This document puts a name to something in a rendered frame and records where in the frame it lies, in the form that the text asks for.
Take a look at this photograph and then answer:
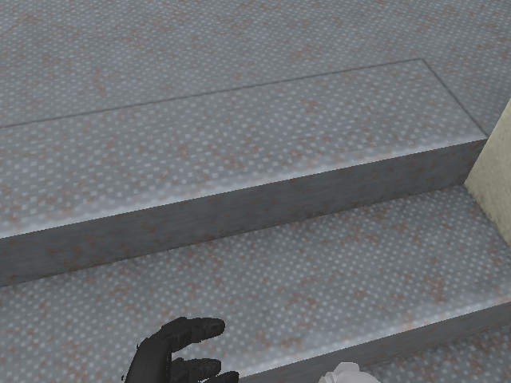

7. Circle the stairs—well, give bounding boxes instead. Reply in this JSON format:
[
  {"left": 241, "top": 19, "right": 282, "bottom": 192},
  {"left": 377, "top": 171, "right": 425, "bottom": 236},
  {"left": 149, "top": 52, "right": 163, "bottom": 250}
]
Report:
[{"left": 0, "top": 138, "right": 511, "bottom": 383}]

